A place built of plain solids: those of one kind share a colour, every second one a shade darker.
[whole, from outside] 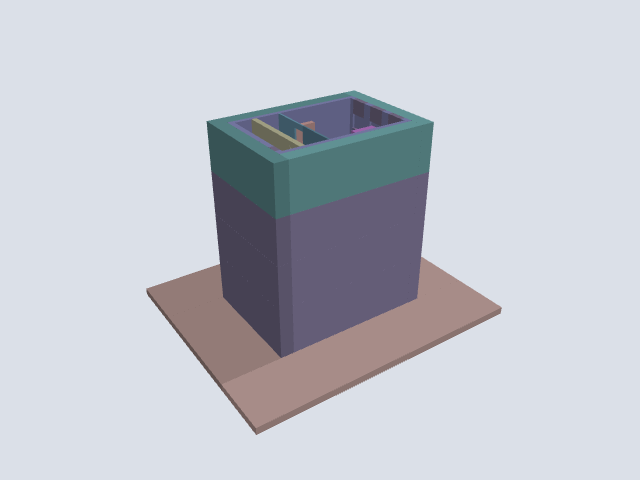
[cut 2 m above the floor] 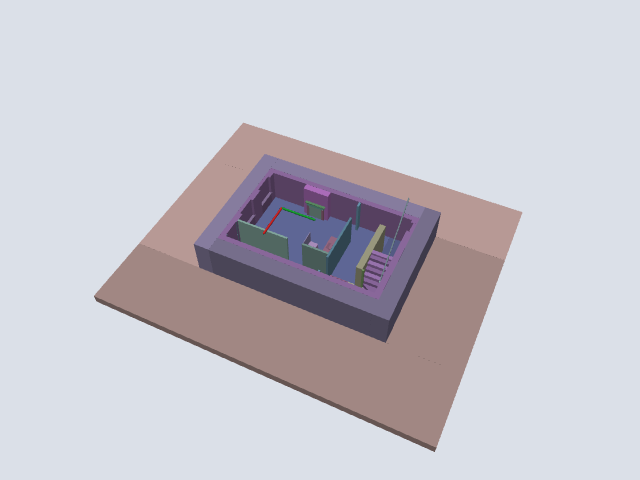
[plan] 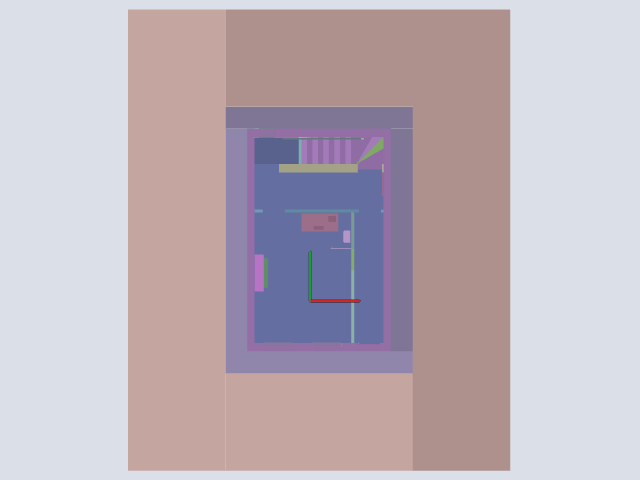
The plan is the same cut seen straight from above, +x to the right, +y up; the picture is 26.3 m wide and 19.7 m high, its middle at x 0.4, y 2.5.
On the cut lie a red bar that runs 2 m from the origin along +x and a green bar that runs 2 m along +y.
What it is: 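A canal house whose stairs wind out of a door and run across the house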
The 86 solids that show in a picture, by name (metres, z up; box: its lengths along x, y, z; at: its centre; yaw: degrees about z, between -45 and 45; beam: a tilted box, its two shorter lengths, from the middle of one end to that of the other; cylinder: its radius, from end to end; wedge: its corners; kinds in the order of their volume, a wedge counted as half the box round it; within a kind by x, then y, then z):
{
 "wall_fill_storey_1": {"box": [0.9, 9.13, 3.76], "at": [-3.03, 2.5, 1.58]},
 "wall_fill_storey_2": {"box": [0.9, 9.13, 3.0], "at": [-3.03, 2.5, 4.96]},
 "wall_fill_storey_3": {"box": [0.9, 9.13, 2.98], "at": [-3.03, 2.5, 7.95]},
 "wall_fill_storey_4": {"box": [7.69, 0.9, 3.76], "at": [0.36, -2.52, 1.58]},
 "wall_fill_storey_5": {"box": [7.69, 0.9, 3.0], "at": [0.36, -2.52, 4.96]},
 "wall_fill_storey_6": {"box": [7.69, 0.9, 2.98], "at": [0.36, -2.52, 7.95]},
 "wall_fill_storey_7": {"box": [7.69, 0.9, 3.76], "at": [0.36, 7.51, 1.58]},
 "wall_fill_storey_8": {"box": [7.69, 0.9, 3.0], "at": [0.36, 7.51, 4.96]},
 "wall_fill_storey_9": {"box": [7.69, 0.9, 2.98], "at": [0.36, 7.51, 7.95]},
 "wall_fill_storey_10": {"box": [0.9, 9.13, 3.76], "at": [3.75, 2.5, 1.58]},
 "ground_garden_1": {"box": [4.0, 18.93, 0.5], "at": [-5.48, 2.5, -0.27]},
 "ground_garden_2": {"box": [7.69, 4.0, 0.5], "at": [0.36, -4.97, -0.27]},
 "ground_garden_3": {"box": [7.69, 4.0, 0.5], "at": [0.36, 9.96, -0.27]},
 "ground_garden_4": {"box": [4.0, 18.93, 0.5], "at": [6.21, 2.5, -0.27]},
 "wall_fill_attic_1": {"box": [0.9, 9.13, 3.18], "at": [-3.03, 2.5, 11.03]},
 "wall_fill_attic_2": {"box": [7.69, 0.9, 3.18], "at": [0.36, -2.52, 11.03]},
 "wall_fill_attic_3": {"box": [7.69, 0.9, 3.18], "at": [0.36, 7.51, 11.03]},
 "wall_fill_attic_4": {"box": [0.9, 9.13, 3.18], "at": [3.75, 2.5, 11.03]},
 "wall_storey_1": {"box": [0.3, 9.13, 3.76], "at": [-2.43, 2.5, 1.58]},
 "wall_storey_2": {"box": [0.48, 0.34, 3.76], "at": [-2.34, 6.89, 1.58]},
 "wall_storey_3": {"box": [0.72, 0.34, 3.76], "at": [-2.23, -1.9, 1.58]},
 "wall_storey_4": {"box": [0.64, 0.2, 2.12], "at": [-1.78, 6.96, 1.78]},
 "wall_storey_5": {"box": [1.15, 0.2, 2.12], "at": [-1.29, -1.97, 1.78]},
 "wall_storey_6": {"box": [1.15, 0.34, 1.02], "at": [-1.29, -1.9, 0.21]},
 "wall_storey_7": {"box": [0.84, 0.34, 3.76], "at": [-0.3, -1.9, 1.58]},
 "wall_storey_8": {"box": [1.15, 0.2, 2.12], "at": [0.69, -1.97, 1.78]},
 "wall_storey_9": {"box": [4.77, 0.34, 3.76], "at": [0.92, 6.89, 1.58]},
 "wall_storey_10": {"box": [0.64, 0.34, 3.76], "at": [1.59, -1.9, 1.58]},
 "wall_storey_11": {"box": [1.0, 0.3, 2.2], "at": [2.4, -1.92, 1.1]},
 "wall_storey_12": {"box": [0.4, 0.34, 3.76], "at": [3.1, -1.9, 1.58]},
 "wall_storey_13": {"box": [0.3, 9.13, 3.76], "at": [3.15, 2.5, 1.58]},
 "wall_attic_1": {"box": [0.3, 9.13, 3.18], "at": [-2.43, 2.5, 11.03]},
 "wall_attic_2": {"box": [0.61, 0.34, 3.18], "at": [-0.52, -1.9, 11.03]},
 "wall_attic_3": {"box": [4.77, 0.34, 3.18], "at": [0.92, 6.89, 11.03]},
 "wall_attic_4": {"box": [0.61, 0.34, 3.18], "at": [1.24, -1.9, 11.03]},
 "wall_attic_5": {"box": [1.15, 0.2, 1.0], "at": [2.12, -1.97, 11.14]},
 "wall_attic_6": {"box": [0.61, 0.34, 3.18], "at": [3.0, -1.9, 11.03]},
 "wall_attic_7": {"box": [0.3, 9.13, 3.18], "at": [3.15, 2.5, 11.03]},
 "floor_storey_1": {"box": [1.81, 1.1, 0.3], "at": [-1.38, 6.17, -0.15]},
 "floor_storey_2": {"box": [5.29, 7.36, 0.3], "at": [0.36, 1.95, -0.15]},
 "wall_spine_1": {"box": [1.0, 0.35, 0.38], "at": [-1.78, 5.45, 12.43]},
 "wall_spine_2": {"box": [3.24, 0.35, 3.46], "at": [0.34, 5.45, 1.73]},
 "wall_spine_3": {"box": [4.29, 0.35, 2.88], "at": [0.86, 5.45, 11.18]},
 "step_stair_1": {"box": [0.29, 1.1, 2.77], "at": [-0.27, 6.17, -1.58]},
 "step_stair_2": {"box": [0.29, 1.1, 2.57], "at": [-0.05, 6.17, -1.68]},
 "step_stair_3": {"box": [0.29, 1.1, 2.38], "at": [0.18, 6.17, -1.77]},
 "step_stair_4": {"box": [0.29, 1.1, 2.19], "at": [0.41, 6.17, -1.87]},
 "step_stair_5": {"box": [0.23, 1.1, 0.29], "at": [0.64, 6.17, 1.94]},
 "step_stair_6": {"box": [0.23, 1.1, 0.29], "at": [0.87, 6.17, 1.74]},
 "step_stair_7": {"box": [0.23, 1.1, 0.29], "at": [1.1, 6.17, 1.53]},
 "step_stair_8": {"box": [0.23, 1.1, 0.29], "at": [1.33, 6.17, 1.32]},
 "step_stair_9": {"box": [0.23, 1.1, 0.29], "at": [1.56, 6.17, 1.11]},
 "step_stair_10": {"box": [0.23, 1.1, 0.29], "at": [1.79, 6.17, 0.9]},
 "step_stair_11": {"wedge": [[1.9, 5.72, 0.55], [1.9, 5.72, 0.84], [1.9, 6.72, 0.55], [1.9, 6.72, 0.84], [1.96, 5.72, 0.55], [1.96, 5.72, 0.84], [2.54, 6.72, 0.55], [2.54, 6.72, 0.84]]},
 "step_stair_12": {"wedge": [[1.96, 5.72, 0.34], [1.96, 5.72, 0.63], [2.01, 5.72, 0.34], [2.01, 5.72, 0.63], [2.54, 6.72, 0.34], [2.54, 6.72, 0.63], [3.01, 6.72, 0.34], [3.01, 6.72, 0.63]]},
 "step_stair_13": {"wedge": [[2.01, 5.62, 0.13], [2.01, 5.62, 0.42], [2.01, 5.68, 0.13], [2.01, 5.68, 0.42], [3.01, 5.62, 0.13], [3.01, 5.62, 0.42], [3.01, 6.26, 0.13], [3.01, 6.26, 0.42]]},
 "step_stair_14": {"box": [1.1, 0.23, 0.26], "at": [2.46, 5.51, 0.08]},
 "wall_breastf_1": {"box": [0.38, 1.52, 3.46], "at": [-2.09, 1.15, 1.73]},
 "wall_breastf_2": {"box": [0.38, 1.52, 2.88], "at": [-2.09, 1.15, 11.18]},
 "wall_partS_1": {"box": [0.33, 0.12, 3.46], "at": [-2.12, 3.69, 1.73]},
 "wall_partS_2": {"box": [2.59, 0.12, 2.88], "at": [-0.99, 3.69, 11.18]},
 "wall_partS_3": {"box": [3.05, 0.12, 3.46], "at": [0.48, 3.69, 1.73]},
 "wall_partS_4": {"box": [0.89, 0.12, 0.38], "at": [0.75, 3.69, 12.43]},
 "wall_partS_5": {"box": [1.81, 0.12, 2.88], "at": [2.1, 3.69, 11.18]},
 "wall_roomf_1": {"box": [0.12, 2.98, 3.46], "at": [1.75, -0.24, 1.73]},
 "wall_roomf_2": {"box": [0.12, 1.5, 3.46], "at": [1.75, 2.88, 1.73]},
 "wall_head_attic_1": {"box": [1.15, 0.34, 0.98], "at": [-1.4, -1.9, 12.13]},
 "wall_head_attic_2": {"box": [1.15, 0.34, 0.98], "at": [0.36, -1.9, 12.13]},
 "wall_head_attic_3": {"box": [1.15, 0.34, 0.98], "at": [2.12, -1.9, 12.13]},
 "racking_1": {"box": [0.36, 1.44, 1.95], "at": [2.79, 2.06, 10.71]},
 "floor_stair_hda_1": {"box": [0.12, 1.1, 2.96], "at": [-0.42, 6.17, -1.48]},
 "rail_stair_1": {"wedge": [[-1.13, 6.62, 4.68], [-1.13, 6.62, 4.76], [-1.13, 6.68, 4.68], [-1.13, 6.68, 4.76], [2.09, 6.62, 1.74], [2.09, 6.62, 1.82], [2.09, 6.68, 1.74], [2.09, 6.68, 1.82]]},
 "step_stair_w1t02a_1": {"wedge": [[2.01, 5.68, 0.34], [2.01, 5.68, 0.63], [2.01, 5.72, 0.34], [2.01, 5.72, 0.63], [3.01, 6.26, 0.34], [3.01, 6.26, 0.63], [3.01, 6.72, 0.34], [3.01, 6.72, 0.63]]},
 "longcase_clock_1": {"box": [0.29, 0.45, 0.54], "at": [1.5, 2.64, 1.67]},
 "door_leaf_roomf_1": {"box": [0.85, 0.04, 2.0], "at": [1.26, 2.15, 1.06]},
 "wall_stair_1": {"box": [0.11, 0.11, 5.56], "at": [1.96, 5.67, -0.18]},
 "writing_desk_1": {"box": [0.42, 0.3, 0.05], "at": [0.35, 3.07, 0.75]},
 "writing_desk_2": {"box": [0.42, 0.15, 0.05], "at": [0.35, 3.15, 0.76]},
 "writing_desk_3": {"box": [1.5, 0.75, 0.03], "at": [0.39, 3.22, 0.73]},
 "writing_desk_4": {"box": [0.32, 0.25, 0.16], "at": [0.9, 3.36, 0.83], "yaw": 1.5},
 "mantel_board_front_storey_1": {"box": [0.08, 0.78, 0.84], "at": [-1.86, 1.15, 0.42]},
 "stair_window_1": {"box": [0.64, 0.17, 0.035], "at": [-1.78, 6.79, 0.74]},
 "stair_window_2": {"box": [1.15, 0.17, 0.035], "at": [-1.29, -1.79, 0.74]},
 "stair_window_3": {"box": [1.15, 0.17, 0.035], "at": [0.69, -1.79, 0.74]},
 "threshold_roomf_1": {"box": [0.12, 0.88, 0.11], "at": [1.75, 1.69, 0.0]},
 "mantel_shelf_front_storey_1": {"box": [0.16, 1.22, 0.05], "at": [-1.82, 1.15, 1.07]}
}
